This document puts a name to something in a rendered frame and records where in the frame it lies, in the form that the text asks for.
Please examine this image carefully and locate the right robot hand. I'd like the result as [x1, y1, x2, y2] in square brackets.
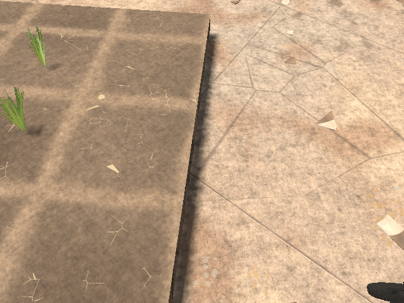
[367, 282, 404, 303]

